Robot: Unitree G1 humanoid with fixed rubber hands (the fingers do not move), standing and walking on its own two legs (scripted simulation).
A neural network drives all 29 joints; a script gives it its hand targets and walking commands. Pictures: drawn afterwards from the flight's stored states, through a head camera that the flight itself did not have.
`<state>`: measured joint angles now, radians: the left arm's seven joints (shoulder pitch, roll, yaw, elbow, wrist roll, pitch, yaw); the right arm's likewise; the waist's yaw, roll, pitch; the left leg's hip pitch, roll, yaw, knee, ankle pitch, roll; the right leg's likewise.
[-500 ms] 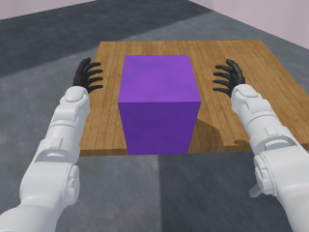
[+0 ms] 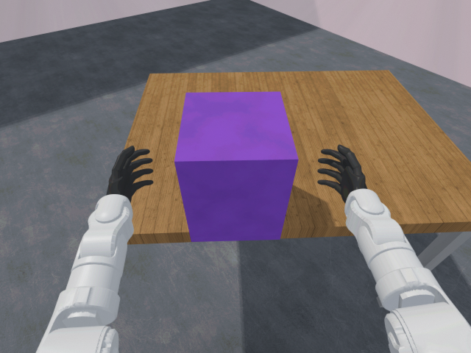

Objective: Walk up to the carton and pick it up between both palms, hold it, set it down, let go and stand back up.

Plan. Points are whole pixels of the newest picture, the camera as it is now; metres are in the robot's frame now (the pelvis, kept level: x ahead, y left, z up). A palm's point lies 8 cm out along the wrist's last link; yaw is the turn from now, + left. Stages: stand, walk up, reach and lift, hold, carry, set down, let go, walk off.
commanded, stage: set down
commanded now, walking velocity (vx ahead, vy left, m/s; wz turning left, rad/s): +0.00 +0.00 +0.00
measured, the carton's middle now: (234, 168) +0.47 +0.04 +0.04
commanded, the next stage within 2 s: let go in 1.74 s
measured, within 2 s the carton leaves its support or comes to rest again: neither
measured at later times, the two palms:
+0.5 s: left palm (123, 249) +0.27 +0.22 +0.03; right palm (363, 249) +0.29 -0.19 +0.03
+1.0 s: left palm (124, 282) +0.23 +0.22 -0.01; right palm (364, 290) +0.23 -0.19 -0.01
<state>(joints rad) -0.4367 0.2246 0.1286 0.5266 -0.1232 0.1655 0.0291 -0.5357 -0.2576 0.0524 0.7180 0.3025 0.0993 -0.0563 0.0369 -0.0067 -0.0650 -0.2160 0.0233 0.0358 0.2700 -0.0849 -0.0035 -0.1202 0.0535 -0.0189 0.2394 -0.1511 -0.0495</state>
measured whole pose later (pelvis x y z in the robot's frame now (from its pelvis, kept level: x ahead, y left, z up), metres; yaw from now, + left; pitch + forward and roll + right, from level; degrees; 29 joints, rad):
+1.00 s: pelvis +0.02 +0.00 +0.00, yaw -1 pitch -2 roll +0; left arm 0.18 0.17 0.02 0.33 -0.08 -0.04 0.07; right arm 0.16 -0.18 0.07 0.46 0.18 -0.16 0.01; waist 0.04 -0.03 -0.05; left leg -0.11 0.02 0.05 0.29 -0.14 0.00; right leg -0.03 0.05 0.01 0.27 -0.20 -0.05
